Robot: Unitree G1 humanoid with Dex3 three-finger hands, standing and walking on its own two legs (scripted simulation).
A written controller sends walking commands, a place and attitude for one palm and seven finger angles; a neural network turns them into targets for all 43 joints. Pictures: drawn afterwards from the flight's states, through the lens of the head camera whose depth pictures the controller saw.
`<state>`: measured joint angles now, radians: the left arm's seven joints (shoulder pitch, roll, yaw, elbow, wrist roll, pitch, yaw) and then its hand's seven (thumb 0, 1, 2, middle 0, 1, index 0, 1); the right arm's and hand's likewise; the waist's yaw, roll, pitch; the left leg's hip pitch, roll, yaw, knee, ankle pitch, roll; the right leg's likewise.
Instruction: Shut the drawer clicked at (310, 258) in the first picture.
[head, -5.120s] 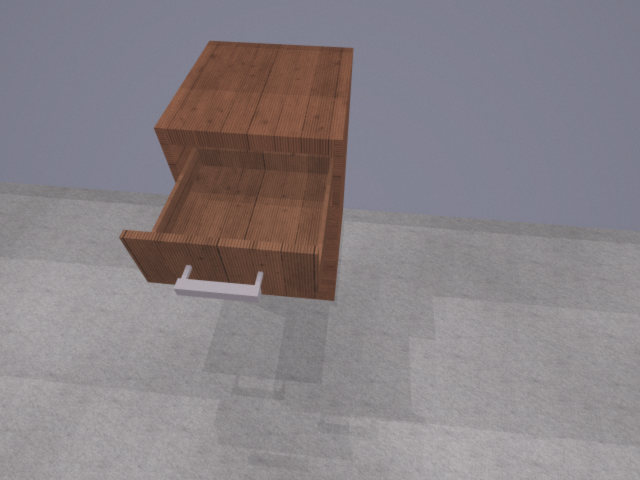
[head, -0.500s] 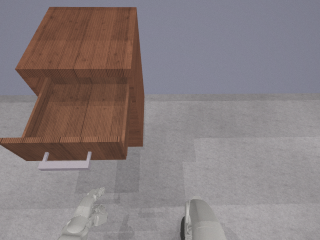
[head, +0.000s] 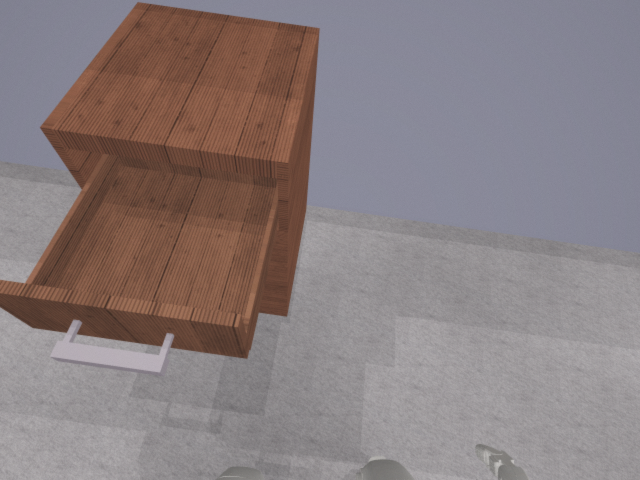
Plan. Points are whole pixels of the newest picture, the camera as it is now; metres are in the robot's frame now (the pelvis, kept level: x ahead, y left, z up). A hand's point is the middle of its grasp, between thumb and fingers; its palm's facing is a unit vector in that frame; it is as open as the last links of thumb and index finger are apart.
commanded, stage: come to a stop and stand still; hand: left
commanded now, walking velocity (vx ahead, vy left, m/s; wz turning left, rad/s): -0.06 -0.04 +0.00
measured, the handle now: (116, 345) +0.28 +0.34 -0.17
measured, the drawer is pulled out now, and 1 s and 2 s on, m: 0.29 0.29 0.29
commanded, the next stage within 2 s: look again from close up in 0.64 s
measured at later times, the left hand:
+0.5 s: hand out of the picture +0.12 +0.16 -0.15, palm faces -0.05 -0.98 -0.21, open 7.3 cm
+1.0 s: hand out of the picture +0.04 +0.18 -0.16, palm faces -0.02 -0.98 -0.21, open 7.3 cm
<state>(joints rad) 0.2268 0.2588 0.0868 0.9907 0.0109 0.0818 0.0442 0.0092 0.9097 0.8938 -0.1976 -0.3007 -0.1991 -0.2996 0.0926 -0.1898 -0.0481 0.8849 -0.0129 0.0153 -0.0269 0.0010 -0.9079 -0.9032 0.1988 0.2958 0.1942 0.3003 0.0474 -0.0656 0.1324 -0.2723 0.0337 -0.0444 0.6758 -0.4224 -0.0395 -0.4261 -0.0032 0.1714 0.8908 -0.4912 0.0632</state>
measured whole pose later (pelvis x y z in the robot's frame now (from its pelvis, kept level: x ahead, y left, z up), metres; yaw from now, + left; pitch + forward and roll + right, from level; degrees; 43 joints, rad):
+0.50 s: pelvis +0.03 -0.02 +0.02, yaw -3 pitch +0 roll +1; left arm 0.15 0.16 0.02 1.02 0.01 0.00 0.04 0.01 0.92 0.89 -0.20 -0.30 -0.20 -0.30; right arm 0.28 -0.15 -0.01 1.07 0.00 0.01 -0.04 0.00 -0.91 -0.90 0.20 0.30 0.19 0.30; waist -0.03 -0.01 0.11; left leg -0.12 0.01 0.00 0.42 -0.30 -0.03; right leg -0.13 0.02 0.01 0.46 -0.34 -0.03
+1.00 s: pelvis +0.01 +0.01 +0.01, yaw -3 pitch -2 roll -1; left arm 0.29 0.16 0.00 1.05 0.01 0.00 0.05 0.00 0.92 0.89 -0.20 -0.30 -0.20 -0.30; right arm 0.28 -0.18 -0.01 1.02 -0.01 0.00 -0.03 0.01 -0.92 -0.90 0.20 0.30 0.19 0.30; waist 0.00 0.01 0.01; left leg -0.24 0.01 0.02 0.58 -0.31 0.02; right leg -0.16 0.02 0.01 0.53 -0.34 0.00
